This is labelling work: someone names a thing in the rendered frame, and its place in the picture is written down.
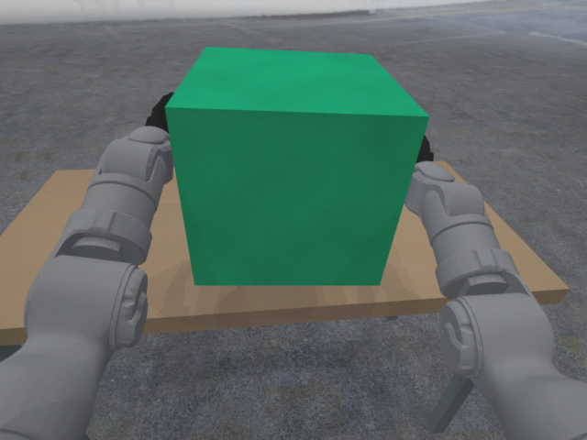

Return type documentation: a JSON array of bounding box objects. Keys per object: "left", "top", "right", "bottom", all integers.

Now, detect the robot left upper arm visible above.
[{"left": 0, "top": 255, "right": 148, "bottom": 440}]

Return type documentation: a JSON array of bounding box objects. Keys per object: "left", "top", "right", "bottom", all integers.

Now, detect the robot right forearm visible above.
[{"left": 404, "top": 161, "right": 556, "bottom": 363}]

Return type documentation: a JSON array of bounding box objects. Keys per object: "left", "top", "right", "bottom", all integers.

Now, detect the carton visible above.
[{"left": 164, "top": 47, "right": 429, "bottom": 286}]

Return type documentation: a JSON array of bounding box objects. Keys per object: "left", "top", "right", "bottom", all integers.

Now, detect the robot left forearm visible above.
[{"left": 24, "top": 126, "right": 173, "bottom": 337}]

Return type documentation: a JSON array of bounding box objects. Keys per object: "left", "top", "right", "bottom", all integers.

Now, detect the robot right upper arm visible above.
[{"left": 440, "top": 292, "right": 587, "bottom": 440}]

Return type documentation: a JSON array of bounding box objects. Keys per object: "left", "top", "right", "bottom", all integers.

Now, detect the table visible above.
[{"left": 0, "top": 161, "right": 570, "bottom": 440}]

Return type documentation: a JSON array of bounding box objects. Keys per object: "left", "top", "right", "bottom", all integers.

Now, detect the left robot hand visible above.
[{"left": 145, "top": 93, "right": 174, "bottom": 133}]

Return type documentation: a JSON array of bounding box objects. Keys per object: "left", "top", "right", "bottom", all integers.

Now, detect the right robot hand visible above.
[{"left": 416, "top": 135, "right": 434, "bottom": 163}]

